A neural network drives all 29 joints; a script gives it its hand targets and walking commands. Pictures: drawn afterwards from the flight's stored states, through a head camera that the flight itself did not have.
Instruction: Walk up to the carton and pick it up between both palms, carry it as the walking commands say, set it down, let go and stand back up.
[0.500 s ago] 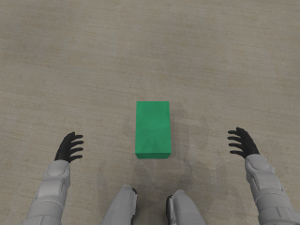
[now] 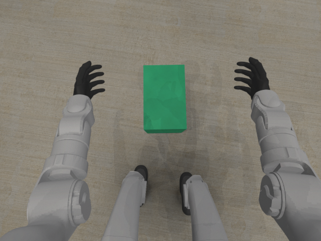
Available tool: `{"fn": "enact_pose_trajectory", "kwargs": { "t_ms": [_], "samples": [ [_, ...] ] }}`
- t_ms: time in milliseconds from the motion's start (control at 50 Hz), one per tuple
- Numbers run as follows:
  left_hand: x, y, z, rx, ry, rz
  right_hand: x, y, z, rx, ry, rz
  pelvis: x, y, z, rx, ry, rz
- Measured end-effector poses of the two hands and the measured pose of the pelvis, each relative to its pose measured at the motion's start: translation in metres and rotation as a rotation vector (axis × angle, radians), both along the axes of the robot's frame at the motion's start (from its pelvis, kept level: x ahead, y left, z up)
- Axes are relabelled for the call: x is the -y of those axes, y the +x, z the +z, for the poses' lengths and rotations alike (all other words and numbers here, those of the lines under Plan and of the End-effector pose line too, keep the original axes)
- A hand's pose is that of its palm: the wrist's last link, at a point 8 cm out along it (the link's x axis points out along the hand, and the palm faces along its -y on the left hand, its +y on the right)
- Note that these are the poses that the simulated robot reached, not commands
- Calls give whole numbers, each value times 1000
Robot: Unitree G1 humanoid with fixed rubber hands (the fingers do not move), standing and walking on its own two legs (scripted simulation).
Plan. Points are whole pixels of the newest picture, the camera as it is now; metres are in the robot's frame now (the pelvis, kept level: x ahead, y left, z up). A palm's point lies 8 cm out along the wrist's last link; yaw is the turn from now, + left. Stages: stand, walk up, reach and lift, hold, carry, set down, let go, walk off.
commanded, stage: reach and lift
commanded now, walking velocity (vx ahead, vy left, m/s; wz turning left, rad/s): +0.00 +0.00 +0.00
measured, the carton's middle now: (164, 102) +0.53 +0.01 -0.56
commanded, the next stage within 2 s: none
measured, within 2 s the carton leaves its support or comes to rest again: neither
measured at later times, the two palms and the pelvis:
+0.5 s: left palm (102, 76) +0.50 +0.19 -0.15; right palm (238, 74) +0.52 -0.18 -0.15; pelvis +0.00 +0.00 -0.02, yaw +0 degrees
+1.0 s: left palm (116, 93) +0.50 +0.19 -0.32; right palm (218, 92) +0.51 -0.18 -0.32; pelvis -0.03 +0.00 -0.18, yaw +0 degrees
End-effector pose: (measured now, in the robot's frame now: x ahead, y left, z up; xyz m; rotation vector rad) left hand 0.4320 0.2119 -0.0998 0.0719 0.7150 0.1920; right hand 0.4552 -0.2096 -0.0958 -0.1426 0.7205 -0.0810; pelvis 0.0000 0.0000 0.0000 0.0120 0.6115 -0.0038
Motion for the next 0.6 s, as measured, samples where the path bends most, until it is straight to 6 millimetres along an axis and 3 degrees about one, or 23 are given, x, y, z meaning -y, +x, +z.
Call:
{"fn": "enact_pose_trajectory", "kwargs": {
  "t_ms": [260,460,600],
  "samples": [
    [24,61,-24,82,-22,0,-26,60,-25,89,51,-12,-1,1,-14,-152,-8,4],
    [27,67,-42,97,-30,-4,-26,62,-47,98,56,-21,-1,2,-20,-208,-11,10],
    [27,64,-73,61,-36,-1,-30,59,-76,71,70,-24,0,-5,-46,-232,-10,5]
  ]
}}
